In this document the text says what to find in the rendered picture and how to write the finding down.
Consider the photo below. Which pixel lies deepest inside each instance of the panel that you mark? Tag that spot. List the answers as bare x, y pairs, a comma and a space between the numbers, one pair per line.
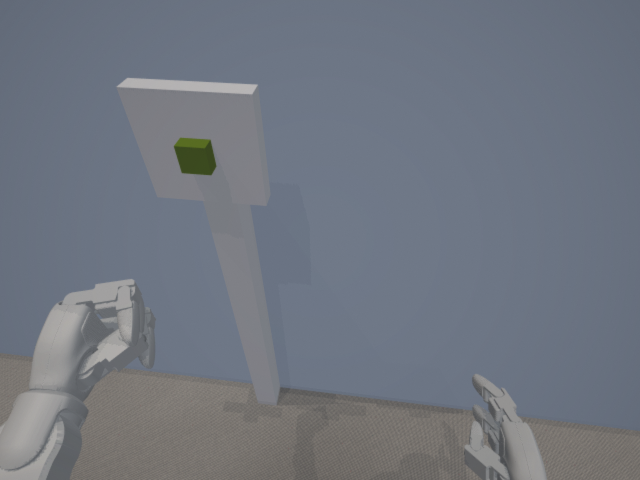
161, 112

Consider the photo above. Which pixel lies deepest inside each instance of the button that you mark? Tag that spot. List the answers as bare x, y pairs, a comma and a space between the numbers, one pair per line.
195, 156

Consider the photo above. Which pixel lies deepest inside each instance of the right robot hand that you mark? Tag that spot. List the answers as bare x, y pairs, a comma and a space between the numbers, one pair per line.
512, 441

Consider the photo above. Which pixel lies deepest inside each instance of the robot left forearm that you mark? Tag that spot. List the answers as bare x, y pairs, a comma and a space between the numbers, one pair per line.
41, 440

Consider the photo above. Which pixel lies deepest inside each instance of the left robot hand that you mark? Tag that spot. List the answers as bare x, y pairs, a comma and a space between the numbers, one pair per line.
63, 359

